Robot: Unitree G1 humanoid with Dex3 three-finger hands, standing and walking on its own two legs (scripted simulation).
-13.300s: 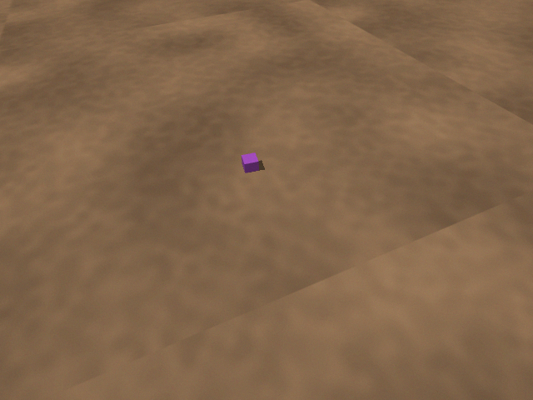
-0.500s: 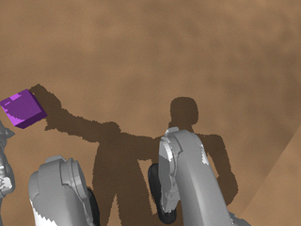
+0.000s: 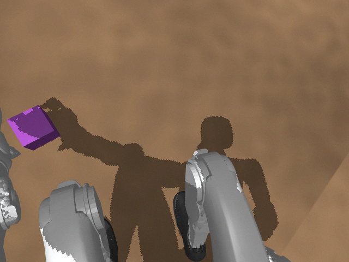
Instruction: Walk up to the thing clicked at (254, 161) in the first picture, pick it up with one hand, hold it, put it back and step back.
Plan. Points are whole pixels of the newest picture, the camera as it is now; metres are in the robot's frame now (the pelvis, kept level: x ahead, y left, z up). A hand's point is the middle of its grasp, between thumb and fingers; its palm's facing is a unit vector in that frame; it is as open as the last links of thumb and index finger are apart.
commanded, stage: rise first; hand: left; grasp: from above
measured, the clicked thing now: (35, 128) +0.49 +0.29 -0.29
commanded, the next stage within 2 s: approach in 1.70 s
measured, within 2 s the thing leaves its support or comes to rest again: neither
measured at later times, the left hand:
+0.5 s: hand out of the picture +0.45 +0.33 -0.18, palm faces -0.36 -0.20 -0.91, open 14.2 cm
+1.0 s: hand out of the picture +0.44 +0.32 -0.18, palm faces -0.37 -0.21 -0.91, open 14.1 cm
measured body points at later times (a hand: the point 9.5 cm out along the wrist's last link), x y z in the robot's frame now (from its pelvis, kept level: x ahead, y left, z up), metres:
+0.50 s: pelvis +0.00 +0.00 +0.00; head +0.24 +0.07 +0.37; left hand +0.46 +0.33 -0.13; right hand +0.04 -0.27 -0.10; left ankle +0.07 +0.13 -0.29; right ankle +0.10 -0.12 -0.29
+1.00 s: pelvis +0.00 +0.00 +0.00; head +0.24 +0.07 +0.37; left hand +0.46 +0.33 -0.12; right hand +0.04 -0.27 -0.10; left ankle +0.07 +0.13 -0.29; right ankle +0.10 -0.12 -0.29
